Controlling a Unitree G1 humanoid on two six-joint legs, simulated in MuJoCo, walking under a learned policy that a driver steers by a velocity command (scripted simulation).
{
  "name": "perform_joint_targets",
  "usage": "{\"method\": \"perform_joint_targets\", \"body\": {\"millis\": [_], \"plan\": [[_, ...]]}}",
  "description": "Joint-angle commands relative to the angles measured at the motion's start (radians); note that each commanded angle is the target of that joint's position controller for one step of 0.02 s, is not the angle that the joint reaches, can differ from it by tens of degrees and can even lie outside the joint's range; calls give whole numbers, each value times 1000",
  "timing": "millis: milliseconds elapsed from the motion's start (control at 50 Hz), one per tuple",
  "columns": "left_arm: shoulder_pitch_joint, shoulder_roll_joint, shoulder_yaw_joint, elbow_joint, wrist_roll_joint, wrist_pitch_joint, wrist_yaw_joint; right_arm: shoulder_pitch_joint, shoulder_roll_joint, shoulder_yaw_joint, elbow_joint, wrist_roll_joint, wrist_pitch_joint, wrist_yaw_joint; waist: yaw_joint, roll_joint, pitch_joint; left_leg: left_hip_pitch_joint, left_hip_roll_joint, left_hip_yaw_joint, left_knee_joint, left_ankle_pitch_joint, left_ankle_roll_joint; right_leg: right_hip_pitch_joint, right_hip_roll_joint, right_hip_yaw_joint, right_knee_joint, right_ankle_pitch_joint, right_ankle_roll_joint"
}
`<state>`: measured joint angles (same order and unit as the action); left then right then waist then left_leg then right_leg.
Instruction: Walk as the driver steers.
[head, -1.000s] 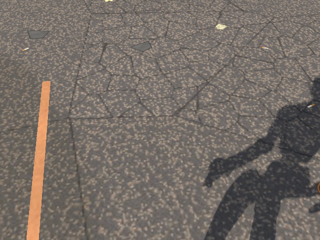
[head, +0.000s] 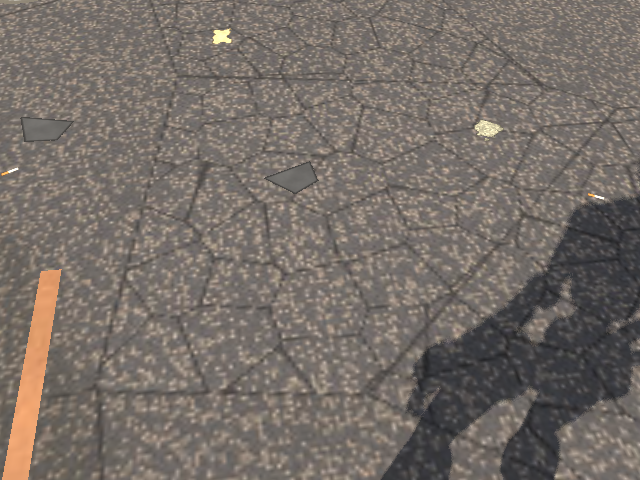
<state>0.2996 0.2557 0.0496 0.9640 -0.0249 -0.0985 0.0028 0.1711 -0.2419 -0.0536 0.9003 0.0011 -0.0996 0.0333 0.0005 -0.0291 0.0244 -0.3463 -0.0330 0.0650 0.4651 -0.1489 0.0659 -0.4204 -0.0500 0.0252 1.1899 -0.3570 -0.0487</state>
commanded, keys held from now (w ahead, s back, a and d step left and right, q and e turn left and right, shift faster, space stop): w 1.00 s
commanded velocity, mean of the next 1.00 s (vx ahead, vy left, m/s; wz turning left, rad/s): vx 0.50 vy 0.00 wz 0.00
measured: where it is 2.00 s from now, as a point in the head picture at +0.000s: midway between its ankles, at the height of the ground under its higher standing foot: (324, 361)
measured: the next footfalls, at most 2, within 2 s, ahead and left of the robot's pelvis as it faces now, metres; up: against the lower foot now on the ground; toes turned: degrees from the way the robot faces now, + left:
right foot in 0.42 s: +0.41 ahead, -0.15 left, +0.00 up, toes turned -3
left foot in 1.00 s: +0.72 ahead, +0.09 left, +0.00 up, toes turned +3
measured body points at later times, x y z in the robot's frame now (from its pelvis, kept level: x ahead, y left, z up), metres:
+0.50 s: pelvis +0.28 -0.06 -0.01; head +0.31 -0.06 +0.44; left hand +0.46 +0.19 -0.11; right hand +0.26 -0.32 -0.16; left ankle +0.10 +0.08 -0.66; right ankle +0.37 -0.15 -0.74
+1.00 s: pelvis +0.55 -0.02 -0.01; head +0.58 -0.01 +0.43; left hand +0.50 +0.25 -0.16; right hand +0.76 -0.25 -0.11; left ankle +0.68 +0.09 -0.74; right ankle +0.38 -0.15 -0.73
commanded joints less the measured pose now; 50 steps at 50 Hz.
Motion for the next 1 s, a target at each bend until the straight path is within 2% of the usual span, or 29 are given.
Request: {"method": "perform_joint_targets", "body": {"millis": [20, 40, 80, 120, 200, 280, 320, 360, 380, 400, 420, 440, 460, 480, 500, 520, 540, 560, 580, 620, 660, 700, 780, 880, 920, 940, 960, 980, 1000], "plan": [[37, 58, 25, -53, 7, 8, 10, 26, -78, -12, -24, -9, -16, 4, 16, 109, -61, 159, 258, -297, -302, 80, 166, -161, -102, 45, -26, 94, -5], [37, 48, 25, -55, 9, 16, 12, 45, -92, -15, -12, -8, -18, 1, 23, 104, -47, 139, 254, -268, -320, 112, 175, -166, -106, 38, -52, 113, 2], [-27, 58, 30, -80, 15, 23, 16, 78, -124, -23, 4, -8, -20, -12, 18, 84, -16, 147, 254, -234, -344, 163, 183, -235, -112, 35, -139, 195, 22], [-105, 58, 32, -105, 21, 22, 15, 115, -131, -23, 19, -5, -13, -25, 0, 74, 0, 185, 249, -207, -352, 196, 172, -295, -112, 31, -250, 298, 36], [-239, 33, 23, -141, 16, 13, 1, 173, -139, -21, 40, 5, -4, -37, -41, 83, 23, 219, 216, -139, -358, 186, 135, -269, -76, -4, -483, 465, 38], [-356, 31, 13, -179, 7, 6, -19, 246, -148, -24, 77, 12, 8, -39, -82, 82, 58, 331, 250, -135, -328, 170, 134, -284, -49, -21, -606, 447, 32], [-394, 36, 10, -201, 4, 0, -32, 264, -153, -29, 92, 14, 19, -42, -85, 87, 70, 398, 281, -144, -291, 200, 129, -298, -42, -19, -645, 392, 15], [-380, 54, 14, -209, 2, -7, -43, 254, -164, -36, 97, 17, 27, -46, -60, 102, 57, 440, 304, -148, -240, 286, 115, -249, -26, -28, -675, 319, -10], [-337, 72, 21, -200, 2, -10, -44, 235, -173, -39, 93, 17, 31, -47, -31, 115, 29, 443, 301, -141, -194, 403, 103, -168, -3, -45, -686, 287, -26], [-245, 99, 36, -175, 5, -12, -42, 208, -177, -40, 88, 19, 35, -48, 24, 124, -27, 429, 278, -116, -92, 571, 86, -25, 33, -77, -704, 285, -46], [-74, 147, 62, -120, 9, -11, -36, 195, -155, -31, 80, 15, 39, -47, 99, 105, -131, 355, 221, -76, 101, 633, 58, 217, 46, -81, -704, 310, -78], [117, 228, 83, -83, 22, -9, -25, 205, -121, -14, 54, -4, 36, -47, 152, -20, -286, 127, 153, -27, 433, 334, 21, 541, -154, 150, -681, 330, -148], [156, 271, 88, -62, 21, -5, -33, 331, 18, 23, 59, 2, 13, -34, 79, -283, -403, -262, -34, -69, 751, -372, -34, 842, -356, 625, -813, 137, -299], [137, 172, 61, -71, 15, -7, -33, 261, -95, -1, 67, 25, -10, -29, 113, -171, -364, -367, 17, -198, 863, -419, -12, 805, -328, 661, -874, 43, -257], [45, 136, 48, -88, 14, -9, -29, 165, -143, -15, 33, 45, -24, -26, 97, -127, -226, -422, 68, -174, 871, -329, 5, 672, -299, 511, -892, 89, -213], [-40, 117, 39, -107, 19, -10, -30, 115, -139, -16, 23, 42, -26, -33, 63, -38, -150, -381, 121, -145, 827, -234, 4, 518, -265, 398, -921, 194, -194], [-87, 92, 32, -112, 27, -11, -33, 93, -130, -23, 22, 26, -20, -39, 35, -10, -93, -339, 150, -138, 770, -179, -1, 396, -231, 317, -954, 268, -186], [-103, 71, 25, -108, 36, -14, -36, 117, -111, -25, 26, 22, -6, -40, 1, -33, -84, -274, 176, -147, 732, -143, -1, 325, -204, 263, -984, 300, -177], [-100, 63, 24, -100, 35, -16, -38, 136, -88, -25, 32, 21, 7, -41, -12, -42, -76, -243, 182, -143, 700, -129, -5, 289, -188, 230, -1011, 308, -179], [-72, 88, 29, -82, 30, -20, -31, 126, -70, -25, 28, 18, 24, -45, -23, -38, -43, -260, 190, -129, 637, -93, -21, 249, -179, 174, -1050, 346, -191], [-38, 115, 35, -67, 31, -18, -18, 50, -77, -29, 2, 9, 29, -48, -11, -20, -11, -332, 196, -126, 538, -4, -42, 260, -180, 146, -1074, 371, -196], [-7, 118, 35, -54, 28, -11, -8, -15, -72, -30, -18, 3, 27, -44, 4, -20, 2, -369, 192, -121, 427, 102, -54, 283, -168, 111, -1083, 383, -181], [50, 127, 35, -29, 18, -5, 2, -147, -50, -19, -52, 9, 19, -32, 44, -28, 30, -328, 152, -82, 213, 251, -57, 304, -138, 41, -1090, 368, -150], [119, 138, 43, 17, 9, 13, 6, -265, -57, -9, -99, 20, 9, -6, 73, -33, 69, -345, 128, -77, 87, 193, -35, 445, -195, 39, -1033, 378, -143], [109, 150, 50, 24, 5, 22, 11, -256, -76, -13, -107, 22, 2, 4, 52, -46, 59, -306, 116, -71, 58, 121, -10, 490, -222, 46, -987, 445, -129], [94, 158, 53, 22, 5, 27, 12, -219, -92, -19, -100, 22, -1, 6, 27, -57, 37, -239, 98, -56, 48, 87, 4, 498, -224, 42, -948, 535, -118], [68, 164, 54, 17, 4, 31, 13, -141, -117, -33, -80, 20, -4, 5, -21, -67, -11, -115, 64, -26, 32, 71, 22, 491, -205, 21, -859, 698, -102], [55, 142, 46, 12, 6, 36, 13, 21, -159, -58, -26, 17, -3, 0, -94, -50, -106, 104, 35, -4, 25, 83, 48, 438, -150, -19, -676, 796, -76], [65, 109, 29, -11, 22, 37, 13, 210, -235, -81, 16, 4, -3, -10, -151, 57, -254, 418, 199, -193, 49, 95, 111, 233, -87, -68, -364, 567, -38]]}}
